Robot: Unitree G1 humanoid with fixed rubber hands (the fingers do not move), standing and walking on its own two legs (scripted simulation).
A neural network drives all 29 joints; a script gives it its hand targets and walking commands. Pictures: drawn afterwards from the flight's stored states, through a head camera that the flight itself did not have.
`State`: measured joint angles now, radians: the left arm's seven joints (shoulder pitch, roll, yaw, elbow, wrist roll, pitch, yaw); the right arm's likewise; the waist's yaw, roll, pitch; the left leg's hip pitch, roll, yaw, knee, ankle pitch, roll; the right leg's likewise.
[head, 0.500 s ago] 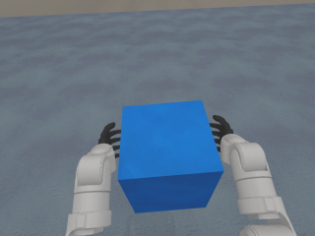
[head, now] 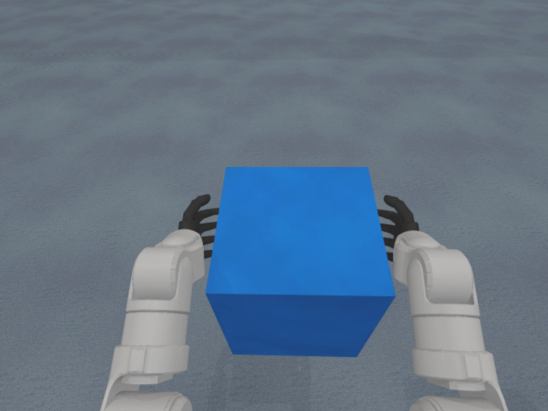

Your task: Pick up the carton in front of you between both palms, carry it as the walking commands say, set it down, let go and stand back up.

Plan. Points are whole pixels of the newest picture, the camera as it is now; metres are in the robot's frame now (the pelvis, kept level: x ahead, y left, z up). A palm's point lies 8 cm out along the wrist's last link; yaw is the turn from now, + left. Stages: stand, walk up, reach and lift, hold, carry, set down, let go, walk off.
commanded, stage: carry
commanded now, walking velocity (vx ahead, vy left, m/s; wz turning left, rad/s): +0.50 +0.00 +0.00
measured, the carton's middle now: (295, 267) +0.35 +0.01 +0.04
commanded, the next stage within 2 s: none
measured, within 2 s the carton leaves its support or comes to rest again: neither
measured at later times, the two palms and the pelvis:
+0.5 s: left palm (235, 138) +0.67 +0.14 +0.08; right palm (371, 137) +0.68 -0.16 +0.08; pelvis +0.33 -0.02 +0.00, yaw +3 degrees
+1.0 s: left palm (222, 95) +0.88 +0.20 +0.08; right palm (335, 95) +0.88 -0.10 +0.09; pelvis +0.62 +0.06 +0.01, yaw -1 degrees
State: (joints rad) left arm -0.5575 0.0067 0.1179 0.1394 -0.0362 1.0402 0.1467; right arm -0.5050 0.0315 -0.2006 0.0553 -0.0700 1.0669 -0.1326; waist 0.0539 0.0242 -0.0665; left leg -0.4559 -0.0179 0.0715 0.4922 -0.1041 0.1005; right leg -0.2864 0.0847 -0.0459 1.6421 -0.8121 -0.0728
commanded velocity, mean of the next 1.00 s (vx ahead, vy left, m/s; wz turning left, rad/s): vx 0.50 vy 0.00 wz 0.00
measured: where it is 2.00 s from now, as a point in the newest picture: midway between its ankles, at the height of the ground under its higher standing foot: (280, 229)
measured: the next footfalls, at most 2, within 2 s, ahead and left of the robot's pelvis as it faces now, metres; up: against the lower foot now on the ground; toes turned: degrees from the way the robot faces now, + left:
right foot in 0.40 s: +0.47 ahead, -0.09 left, +0.00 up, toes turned -4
left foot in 0.88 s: +0.72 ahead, +0.14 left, +0.00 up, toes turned +11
